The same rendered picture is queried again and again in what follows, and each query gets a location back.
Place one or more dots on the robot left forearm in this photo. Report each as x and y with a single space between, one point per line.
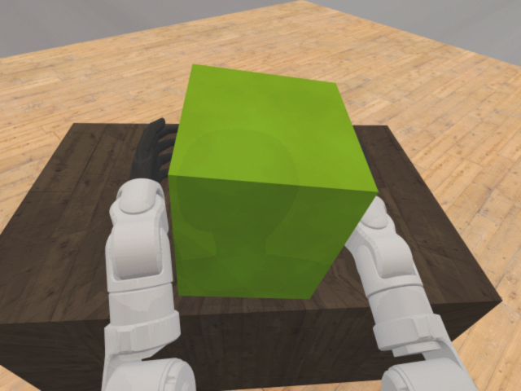
139 276

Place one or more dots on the robot right forearm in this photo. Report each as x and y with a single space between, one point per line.
404 320

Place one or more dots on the robot left hand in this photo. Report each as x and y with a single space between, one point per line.
147 162

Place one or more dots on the robot right hand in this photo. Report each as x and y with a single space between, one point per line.
365 154

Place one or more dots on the carton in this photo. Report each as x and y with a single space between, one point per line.
267 182

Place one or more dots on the pedestal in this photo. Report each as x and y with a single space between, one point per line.
54 303

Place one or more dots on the left robot upper arm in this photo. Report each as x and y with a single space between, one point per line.
170 374

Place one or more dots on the right robot upper arm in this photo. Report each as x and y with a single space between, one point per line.
440 374

